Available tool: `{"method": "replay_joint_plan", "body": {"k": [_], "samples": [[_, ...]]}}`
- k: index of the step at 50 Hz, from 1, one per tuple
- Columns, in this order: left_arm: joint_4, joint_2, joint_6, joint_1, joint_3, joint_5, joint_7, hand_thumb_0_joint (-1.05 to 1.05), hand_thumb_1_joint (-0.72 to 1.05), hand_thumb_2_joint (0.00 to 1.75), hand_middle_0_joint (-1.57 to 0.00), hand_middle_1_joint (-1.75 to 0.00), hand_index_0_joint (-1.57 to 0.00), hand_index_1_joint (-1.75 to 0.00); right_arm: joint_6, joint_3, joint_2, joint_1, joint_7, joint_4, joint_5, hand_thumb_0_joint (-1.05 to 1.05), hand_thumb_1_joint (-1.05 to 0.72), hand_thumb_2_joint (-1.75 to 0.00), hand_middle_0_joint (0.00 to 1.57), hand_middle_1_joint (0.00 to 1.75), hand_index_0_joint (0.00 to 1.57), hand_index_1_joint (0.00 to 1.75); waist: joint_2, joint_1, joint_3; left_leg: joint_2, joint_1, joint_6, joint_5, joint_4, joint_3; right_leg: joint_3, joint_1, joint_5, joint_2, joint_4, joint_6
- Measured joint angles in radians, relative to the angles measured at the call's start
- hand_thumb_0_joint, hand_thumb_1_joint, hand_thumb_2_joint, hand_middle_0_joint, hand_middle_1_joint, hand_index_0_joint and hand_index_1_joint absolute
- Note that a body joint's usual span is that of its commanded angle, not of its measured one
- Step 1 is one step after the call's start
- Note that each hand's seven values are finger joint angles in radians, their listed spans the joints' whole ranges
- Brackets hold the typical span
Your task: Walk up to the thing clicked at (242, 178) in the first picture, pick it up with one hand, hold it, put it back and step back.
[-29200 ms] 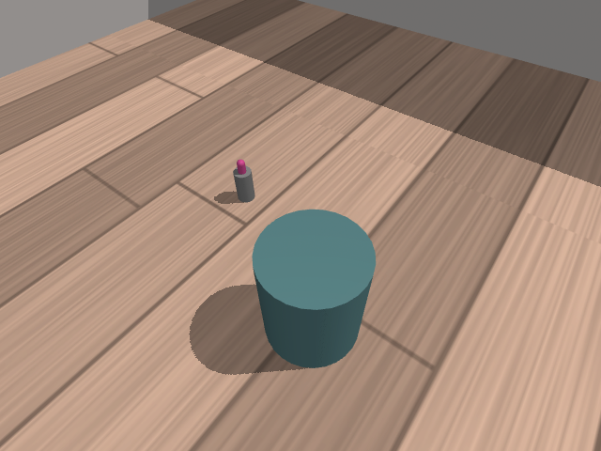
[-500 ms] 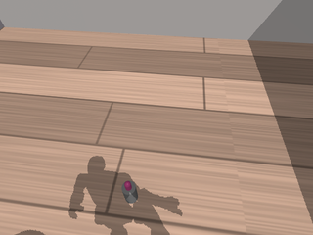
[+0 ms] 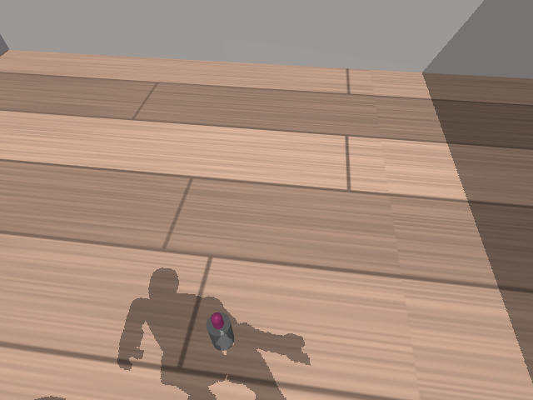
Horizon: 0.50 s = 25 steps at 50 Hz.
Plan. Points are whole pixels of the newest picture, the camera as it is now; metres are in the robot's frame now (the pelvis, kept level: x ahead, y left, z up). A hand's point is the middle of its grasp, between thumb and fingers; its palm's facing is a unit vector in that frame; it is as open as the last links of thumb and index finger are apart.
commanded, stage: stand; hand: left
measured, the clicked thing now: (219, 328) +0.47 +0.18 -0.67
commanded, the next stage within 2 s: go down in 0.72 s
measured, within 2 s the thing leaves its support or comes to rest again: neither
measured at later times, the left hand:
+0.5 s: hand out of the picture +0.07 +0.26 -0.16, palm faces -0.03 -0.94 -0.35, open 7.4 cm
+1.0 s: hand out of the picture +0.13 +0.26 -0.16, palm faces +0.06 -0.94 -0.33, open 9.5 cm
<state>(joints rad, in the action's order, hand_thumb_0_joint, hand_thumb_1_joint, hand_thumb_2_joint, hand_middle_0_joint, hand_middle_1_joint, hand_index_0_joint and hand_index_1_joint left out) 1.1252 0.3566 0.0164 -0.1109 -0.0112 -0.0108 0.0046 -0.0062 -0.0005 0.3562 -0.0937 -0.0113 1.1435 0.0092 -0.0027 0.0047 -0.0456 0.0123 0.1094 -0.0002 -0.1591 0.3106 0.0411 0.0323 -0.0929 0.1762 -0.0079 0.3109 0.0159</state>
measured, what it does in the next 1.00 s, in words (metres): stands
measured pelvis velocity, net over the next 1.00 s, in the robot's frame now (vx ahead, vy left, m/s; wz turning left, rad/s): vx -0.01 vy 0.00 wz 0.03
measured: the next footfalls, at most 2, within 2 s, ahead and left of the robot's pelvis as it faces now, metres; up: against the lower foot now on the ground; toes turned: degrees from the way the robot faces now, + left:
none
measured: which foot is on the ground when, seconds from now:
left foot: down 0.00-1.00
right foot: down 0.00-1.00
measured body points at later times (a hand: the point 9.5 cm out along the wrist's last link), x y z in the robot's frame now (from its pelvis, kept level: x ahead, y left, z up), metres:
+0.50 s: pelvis +0.00 +0.00 +0.00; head +0.00 +0.00 +0.45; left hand +0.07 +0.30 -0.13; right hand +0.07 -0.30 -0.13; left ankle +0.01 +0.12 -0.75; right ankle +0.00 -0.13 -0.75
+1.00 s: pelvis -0.01 +0.00 -0.01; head +0.04 +0.01 +0.43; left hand +0.12 +0.30 -0.14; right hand +0.09 -0.28 -0.13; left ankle +0.01 +0.12 -0.75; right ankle +0.00 -0.13 -0.75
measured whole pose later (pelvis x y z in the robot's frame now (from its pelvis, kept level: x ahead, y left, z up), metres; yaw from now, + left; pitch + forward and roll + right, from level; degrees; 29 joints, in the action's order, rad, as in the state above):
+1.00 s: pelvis -0.01 +0.00 -0.01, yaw +2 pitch +4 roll +0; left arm 1.08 0.34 0.03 0.03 0.12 -0.05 0.01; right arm -0.06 0.00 0.29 -0.21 0.03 0.86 -0.03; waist -0.01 0.01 -0.04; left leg 0.01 0.36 0.00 -0.22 0.51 0.01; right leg 0.00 -0.32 0.24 -0.01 0.50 0.01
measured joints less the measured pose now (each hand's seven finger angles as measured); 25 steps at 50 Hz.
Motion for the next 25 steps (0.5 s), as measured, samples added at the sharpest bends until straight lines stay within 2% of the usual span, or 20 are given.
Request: {"method": "replay_joint_plan", "body": {"k": [25], "samples": [[0.0, 0.001, -0.003, -0.015, 0.002, -0.001, 0.0, 0.0, 0.9, 0.89, -0.21, -0.3, -0.21, -0.3, 0.0, 0.001, -0.004, -0.014, 0.002, -0.003, 0.001, 0.0, -0.91, -0.9, 0.2, 0.3, 0.2, 0.3, 0.0, -0.002, 0.002, -0.002, -0.002, -0.002, 0.003, -0.003, -0.002, -0.002, 0.003, -0.002, -0.002, -0.004, 0.001]]}}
